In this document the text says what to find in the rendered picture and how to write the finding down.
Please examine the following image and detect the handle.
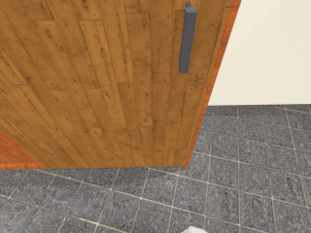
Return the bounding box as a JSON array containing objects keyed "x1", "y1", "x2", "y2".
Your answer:
[{"x1": 178, "y1": 1, "x2": 198, "y2": 74}]

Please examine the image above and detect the wardrobe door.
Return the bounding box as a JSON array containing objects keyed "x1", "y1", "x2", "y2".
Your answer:
[
  {"x1": 0, "y1": 0, "x2": 232, "y2": 169},
  {"x1": 0, "y1": 129, "x2": 40, "y2": 164}
]

